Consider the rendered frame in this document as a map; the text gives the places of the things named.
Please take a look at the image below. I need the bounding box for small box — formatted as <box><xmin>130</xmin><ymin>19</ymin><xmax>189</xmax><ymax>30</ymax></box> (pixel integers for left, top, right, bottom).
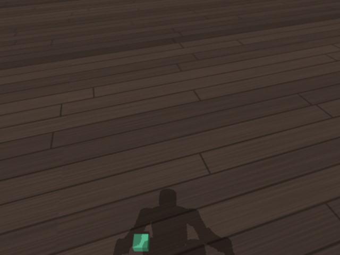
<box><xmin>132</xmin><ymin>234</ymin><xmax>150</xmax><ymax>251</ymax></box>

